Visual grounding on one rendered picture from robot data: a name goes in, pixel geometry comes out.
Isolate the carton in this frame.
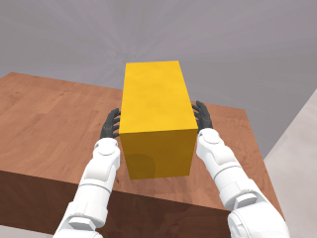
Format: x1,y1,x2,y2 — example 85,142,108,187
119,60,198,180

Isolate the left robot hand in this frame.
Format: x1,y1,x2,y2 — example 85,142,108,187
99,107,121,140

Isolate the right robot hand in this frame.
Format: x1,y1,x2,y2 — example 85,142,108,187
191,100,213,135

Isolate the robot right forearm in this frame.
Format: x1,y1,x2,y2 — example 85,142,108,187
196,128,290,238

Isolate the robot right upper arm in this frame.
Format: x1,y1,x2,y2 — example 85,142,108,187
228,201,290,238

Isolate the robot left upper arm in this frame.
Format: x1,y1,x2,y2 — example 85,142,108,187
54,228,103,238

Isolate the robot left forearm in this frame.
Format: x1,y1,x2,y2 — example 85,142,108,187
53,138,120,238

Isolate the pedestal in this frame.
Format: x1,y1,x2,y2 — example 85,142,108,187
0,71,285,238

